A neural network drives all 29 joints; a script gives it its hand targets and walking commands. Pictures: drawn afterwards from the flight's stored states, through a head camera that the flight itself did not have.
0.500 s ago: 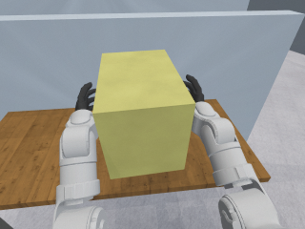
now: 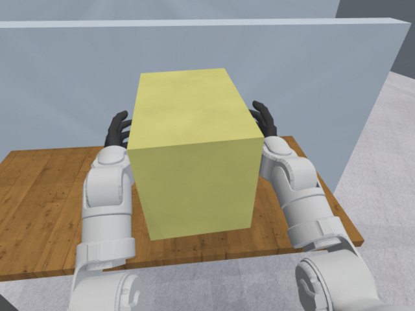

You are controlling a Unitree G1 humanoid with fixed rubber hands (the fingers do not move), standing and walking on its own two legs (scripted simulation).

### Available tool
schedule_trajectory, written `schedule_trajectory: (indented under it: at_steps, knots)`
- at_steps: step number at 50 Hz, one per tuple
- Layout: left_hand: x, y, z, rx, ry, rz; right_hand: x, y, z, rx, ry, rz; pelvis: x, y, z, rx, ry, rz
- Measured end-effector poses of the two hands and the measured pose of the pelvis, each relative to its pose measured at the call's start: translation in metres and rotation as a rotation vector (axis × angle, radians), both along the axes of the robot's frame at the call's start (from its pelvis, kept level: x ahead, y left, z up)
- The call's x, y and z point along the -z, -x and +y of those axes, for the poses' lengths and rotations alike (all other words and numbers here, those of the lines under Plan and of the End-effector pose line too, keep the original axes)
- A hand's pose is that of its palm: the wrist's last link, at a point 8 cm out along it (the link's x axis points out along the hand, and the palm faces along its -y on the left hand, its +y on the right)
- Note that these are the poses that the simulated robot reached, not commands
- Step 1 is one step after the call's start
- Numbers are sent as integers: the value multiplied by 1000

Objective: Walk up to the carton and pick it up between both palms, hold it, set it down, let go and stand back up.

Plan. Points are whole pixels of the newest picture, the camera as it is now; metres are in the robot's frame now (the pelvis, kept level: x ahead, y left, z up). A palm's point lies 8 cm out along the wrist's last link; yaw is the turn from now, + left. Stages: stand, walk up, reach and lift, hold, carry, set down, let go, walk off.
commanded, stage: hold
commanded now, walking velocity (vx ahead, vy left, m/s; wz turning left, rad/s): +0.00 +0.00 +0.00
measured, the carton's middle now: (191, 144) +0.39 +0.02 +0.19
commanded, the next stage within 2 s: none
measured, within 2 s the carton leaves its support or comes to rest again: neither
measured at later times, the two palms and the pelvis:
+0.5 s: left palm (116, 152) +0.36 +0.15 +0.21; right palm (264, 141) +0.36 -0.12 +0.21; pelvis +0.00 +0.00 +0.00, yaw +0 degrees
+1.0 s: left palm (114, 153) +0.36 +0.15 +0.21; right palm (262, 141) +0.36 -0.12 +0.21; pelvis +0.00 +0.01 +0.00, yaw +0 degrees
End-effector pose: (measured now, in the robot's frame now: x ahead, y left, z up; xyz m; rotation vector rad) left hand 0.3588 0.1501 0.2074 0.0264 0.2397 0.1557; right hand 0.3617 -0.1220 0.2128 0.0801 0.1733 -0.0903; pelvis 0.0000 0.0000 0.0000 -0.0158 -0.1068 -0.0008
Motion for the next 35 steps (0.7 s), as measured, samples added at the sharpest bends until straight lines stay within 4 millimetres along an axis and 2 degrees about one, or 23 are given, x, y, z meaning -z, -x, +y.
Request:
schedule_trajectory:
  at_steps: [35]
  knots:
    - [1, 2, 1, -6, 12, -8, 0, 1, 1, 1, -17, -7, 0, -3, 3, -4, 3, -5]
